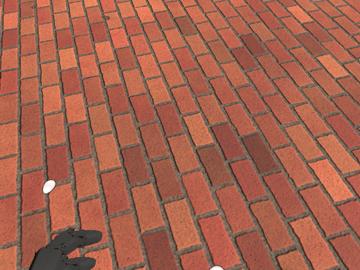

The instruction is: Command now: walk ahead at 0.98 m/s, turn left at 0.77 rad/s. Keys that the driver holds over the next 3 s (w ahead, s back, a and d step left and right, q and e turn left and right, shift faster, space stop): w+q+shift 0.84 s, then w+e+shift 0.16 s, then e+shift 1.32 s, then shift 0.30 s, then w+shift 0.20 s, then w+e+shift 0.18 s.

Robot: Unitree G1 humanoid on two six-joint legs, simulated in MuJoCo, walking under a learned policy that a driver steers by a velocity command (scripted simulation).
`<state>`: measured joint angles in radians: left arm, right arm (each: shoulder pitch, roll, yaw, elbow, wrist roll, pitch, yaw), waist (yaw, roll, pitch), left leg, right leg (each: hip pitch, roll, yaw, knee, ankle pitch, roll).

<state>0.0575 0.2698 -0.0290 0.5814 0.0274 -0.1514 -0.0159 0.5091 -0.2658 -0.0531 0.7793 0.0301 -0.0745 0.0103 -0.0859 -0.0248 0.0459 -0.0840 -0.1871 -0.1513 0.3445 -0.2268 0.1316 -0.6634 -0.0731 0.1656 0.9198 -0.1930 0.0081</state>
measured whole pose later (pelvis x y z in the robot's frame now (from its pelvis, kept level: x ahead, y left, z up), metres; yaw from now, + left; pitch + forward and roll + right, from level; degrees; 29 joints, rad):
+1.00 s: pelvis +0.80 +0.22 -0.01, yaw +52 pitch +0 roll +0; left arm 0.04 0.29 0.02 0.58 -0.01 -0.13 -0.02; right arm 0.41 -0.26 -0.04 0.75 0.02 -0.08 0.00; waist -0.11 -0.04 0.05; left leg 0.06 -0.13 -0.19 0.36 -0.39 0.11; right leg -0.67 -0.08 0.06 0.55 0.22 0.03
